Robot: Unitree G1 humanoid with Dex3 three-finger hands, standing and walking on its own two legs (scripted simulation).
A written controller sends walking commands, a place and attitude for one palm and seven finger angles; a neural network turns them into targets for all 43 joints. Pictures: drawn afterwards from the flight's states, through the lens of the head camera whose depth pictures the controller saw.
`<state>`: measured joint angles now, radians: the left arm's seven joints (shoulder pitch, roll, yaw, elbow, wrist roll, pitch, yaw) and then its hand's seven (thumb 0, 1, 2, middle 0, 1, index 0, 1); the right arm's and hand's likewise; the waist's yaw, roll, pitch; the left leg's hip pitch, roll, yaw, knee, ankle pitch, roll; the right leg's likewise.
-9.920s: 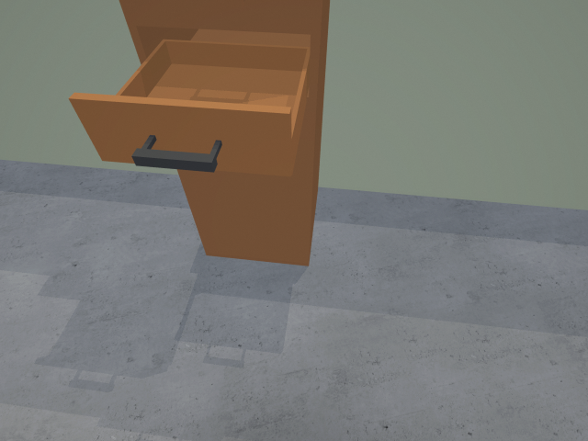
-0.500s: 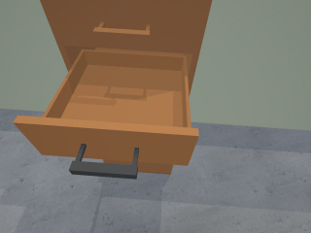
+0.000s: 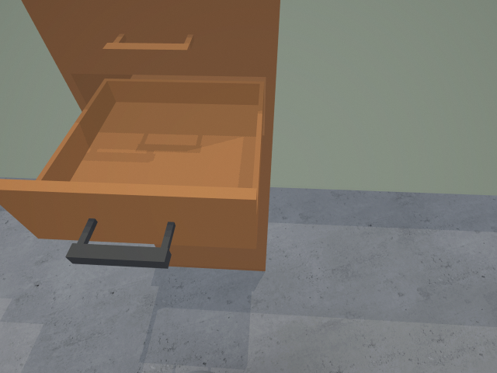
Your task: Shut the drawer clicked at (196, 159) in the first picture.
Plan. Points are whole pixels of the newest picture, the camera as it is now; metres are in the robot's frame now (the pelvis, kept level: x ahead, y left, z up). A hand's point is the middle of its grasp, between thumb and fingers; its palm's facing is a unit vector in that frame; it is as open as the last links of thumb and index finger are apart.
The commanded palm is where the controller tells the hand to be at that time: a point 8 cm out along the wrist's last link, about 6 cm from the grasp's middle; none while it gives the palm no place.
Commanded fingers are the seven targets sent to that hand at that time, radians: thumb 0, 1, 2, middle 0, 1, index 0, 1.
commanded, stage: come to a stop and stand still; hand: left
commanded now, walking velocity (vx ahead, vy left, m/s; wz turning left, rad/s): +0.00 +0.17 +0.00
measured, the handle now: (125, 241) +0.28 +0.21 +0.08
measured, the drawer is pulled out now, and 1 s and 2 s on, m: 0.30 0.30 0.30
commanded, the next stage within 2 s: look again from close up in 1.22 s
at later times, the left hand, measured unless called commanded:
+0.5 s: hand out of the picture -0.03 +0.23 -0.17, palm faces +0.09 -0.98 -0.19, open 7.4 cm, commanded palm none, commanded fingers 0.00 0.90 0.90 -0.20 -0.30 -0.20 -0.30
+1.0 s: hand out of the picture +0.00 +0.24 -0.18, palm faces +0.05 -0.99 -0.16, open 7.4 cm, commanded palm none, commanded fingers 0.00 0.90 0.90 -0.20 -0.30 -0.20 -0.30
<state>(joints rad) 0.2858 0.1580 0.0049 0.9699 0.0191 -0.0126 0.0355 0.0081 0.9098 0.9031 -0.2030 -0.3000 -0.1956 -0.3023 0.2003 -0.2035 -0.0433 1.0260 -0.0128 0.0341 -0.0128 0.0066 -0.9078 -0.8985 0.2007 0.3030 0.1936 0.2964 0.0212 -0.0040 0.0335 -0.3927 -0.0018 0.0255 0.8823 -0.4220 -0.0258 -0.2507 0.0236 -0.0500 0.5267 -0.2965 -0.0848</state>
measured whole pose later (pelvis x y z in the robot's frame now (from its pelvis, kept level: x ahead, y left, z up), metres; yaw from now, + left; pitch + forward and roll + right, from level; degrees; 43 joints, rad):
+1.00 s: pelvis +0.00 +0.08 +0.00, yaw +0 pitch +0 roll +0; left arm 0.29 0.15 0.00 1.10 0.00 0.00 0.04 0.01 0.91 0.90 -0.20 -0.30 -0.19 -0.30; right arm 0.31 -0.10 0.01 1.16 -0.01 -0.03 -0.03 0.01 -0.91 -0.90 0.20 0.30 0.20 0.30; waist 0.01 -0.02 0.02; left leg -0.16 -0.05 0.07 0.43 -0.27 0.07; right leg -0.18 -0.04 -0.03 0.44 -0.25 0.03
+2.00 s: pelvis +0.02 +0.05 +0.00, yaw +0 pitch +0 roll +1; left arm 0.41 0.17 0.03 0.55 -0.07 0.04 0.08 0.02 0.92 0.90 -0.21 -0.31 -0.20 -0.31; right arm 0.30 -0.18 0.01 0.97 0.01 -0.13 -0.06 0.01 -0.92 -0.90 0.20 0.30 0.20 0.30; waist 0.02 -0.02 0.03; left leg -0.17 -0.03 0.06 0.49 -0.33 0.04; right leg -0.22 -0.03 -0.04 0.56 -0.33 -0.01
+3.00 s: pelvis -0.01 +0.05 -0.03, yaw +3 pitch +3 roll -1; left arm 0.77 0.21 0.01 -0.52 -0.21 -0.20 -0.19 0.02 0.90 0.90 -1.11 -1.29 -1.10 -1.29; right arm 0.26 -0.25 0.00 0.56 0.05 -0.37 -0.04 0.02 -0.90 -0.90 0.20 0.30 0.19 0.30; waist 0.04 0.05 -0.09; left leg -0.45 -0.01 0.00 0.83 -0.44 0.03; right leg -0.44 -0.01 -0.07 0.80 -0.42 -0.02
